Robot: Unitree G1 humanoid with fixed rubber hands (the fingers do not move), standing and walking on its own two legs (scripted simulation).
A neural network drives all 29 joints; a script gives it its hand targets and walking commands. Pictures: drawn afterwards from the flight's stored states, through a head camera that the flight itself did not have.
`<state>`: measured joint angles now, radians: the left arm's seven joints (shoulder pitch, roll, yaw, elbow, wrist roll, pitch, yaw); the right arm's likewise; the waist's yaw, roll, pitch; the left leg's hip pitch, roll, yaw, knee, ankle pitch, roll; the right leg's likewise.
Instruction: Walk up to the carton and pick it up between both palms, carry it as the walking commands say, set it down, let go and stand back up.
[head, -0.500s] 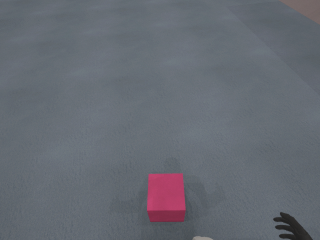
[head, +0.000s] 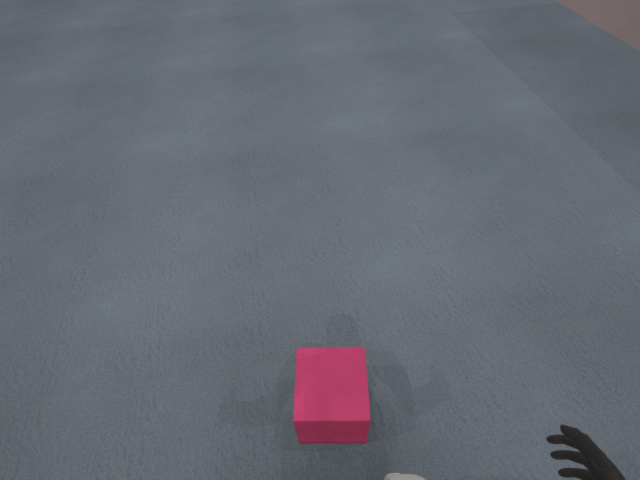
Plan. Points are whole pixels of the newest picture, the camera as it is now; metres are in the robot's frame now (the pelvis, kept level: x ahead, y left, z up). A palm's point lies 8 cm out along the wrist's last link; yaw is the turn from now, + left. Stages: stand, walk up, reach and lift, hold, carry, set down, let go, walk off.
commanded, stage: walk up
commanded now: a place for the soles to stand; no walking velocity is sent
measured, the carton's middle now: (331, 395) +0.45 +0.00 -0.64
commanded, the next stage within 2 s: none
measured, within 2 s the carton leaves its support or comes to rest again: neither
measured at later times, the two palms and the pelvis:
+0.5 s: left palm out of the picture +0.07 +0.34 -0.07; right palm out of the picture +0.12 -0.32 -0.07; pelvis +0.00 +0.00 +0.00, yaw +0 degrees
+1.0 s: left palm out of the picture +0.09 +0.33 -0.08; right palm out of the picture +0.11 -0.33 -0.07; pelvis +0.00 +0.00 +0.00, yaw -1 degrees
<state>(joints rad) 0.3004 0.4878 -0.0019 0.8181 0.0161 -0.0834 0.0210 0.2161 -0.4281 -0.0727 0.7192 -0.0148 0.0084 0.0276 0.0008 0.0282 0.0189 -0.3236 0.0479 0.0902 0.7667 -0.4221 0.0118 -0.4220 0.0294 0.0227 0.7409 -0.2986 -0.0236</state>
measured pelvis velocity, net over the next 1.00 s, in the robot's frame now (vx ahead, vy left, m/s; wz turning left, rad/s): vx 0.00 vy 0.00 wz -0.02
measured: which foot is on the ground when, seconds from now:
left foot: down 0.00-1.00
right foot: down 0.00-1.00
